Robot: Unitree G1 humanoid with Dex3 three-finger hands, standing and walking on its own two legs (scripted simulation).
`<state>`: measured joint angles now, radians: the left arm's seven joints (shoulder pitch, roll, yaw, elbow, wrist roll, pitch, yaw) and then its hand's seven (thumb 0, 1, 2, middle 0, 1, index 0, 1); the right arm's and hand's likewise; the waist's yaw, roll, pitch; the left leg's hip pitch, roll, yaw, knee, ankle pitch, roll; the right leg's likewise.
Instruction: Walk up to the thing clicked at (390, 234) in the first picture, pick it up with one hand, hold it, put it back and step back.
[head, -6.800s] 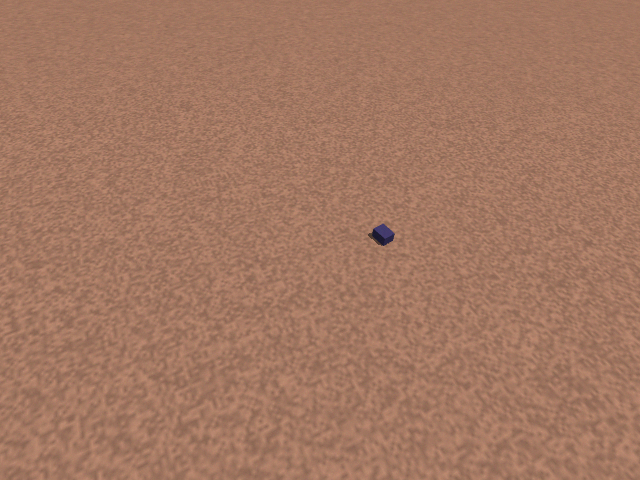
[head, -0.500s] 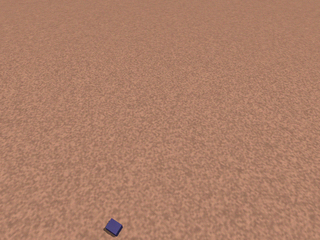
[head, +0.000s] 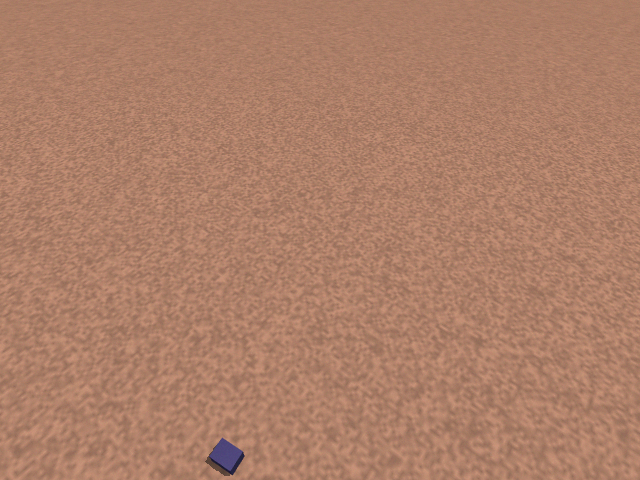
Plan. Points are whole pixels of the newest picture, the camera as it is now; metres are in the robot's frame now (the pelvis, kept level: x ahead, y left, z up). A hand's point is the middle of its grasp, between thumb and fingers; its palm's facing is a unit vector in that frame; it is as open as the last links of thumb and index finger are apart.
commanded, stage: stand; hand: left
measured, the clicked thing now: (227, 456) +0.36 +0.25 -0.76
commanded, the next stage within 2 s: walk up in 0.76 s
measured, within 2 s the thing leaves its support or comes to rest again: neither
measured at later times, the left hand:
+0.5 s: hand out of the picture +0.07 +0.25 -0.16, palm faces -0.03 -0.94 -0.34, open 7.4 cm
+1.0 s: hand out of the picture +0.07 +0.27 -0.16, palm faces +0.01 -0.93 -0.37, open 7.4 cm
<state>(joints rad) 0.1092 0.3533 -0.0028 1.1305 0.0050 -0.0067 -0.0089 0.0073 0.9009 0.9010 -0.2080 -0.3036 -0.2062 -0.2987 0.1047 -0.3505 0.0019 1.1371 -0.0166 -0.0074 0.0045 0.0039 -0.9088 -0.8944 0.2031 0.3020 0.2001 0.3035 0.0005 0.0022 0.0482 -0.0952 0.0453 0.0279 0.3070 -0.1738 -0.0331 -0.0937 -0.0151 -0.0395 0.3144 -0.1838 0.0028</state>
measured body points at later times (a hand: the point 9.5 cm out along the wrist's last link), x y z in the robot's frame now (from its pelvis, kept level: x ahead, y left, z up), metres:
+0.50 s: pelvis +0.00 +0.00 +0.00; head +0.01 +0.00 +0.45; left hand +0.08 +0.30 -0.13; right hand +0.08 -0.30 -0.13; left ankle +0.00 +0.14 -0.75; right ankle -0.01 -0.12 -0.75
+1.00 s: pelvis -0.03 +0.00 -0.01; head +0.01 +0.00 +0.43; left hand +0.07 +0.32 -0.14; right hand +0.07 -0.32 -0.13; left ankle +0.00 +0.14 -0.75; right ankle -0.01 -0.12 -0.75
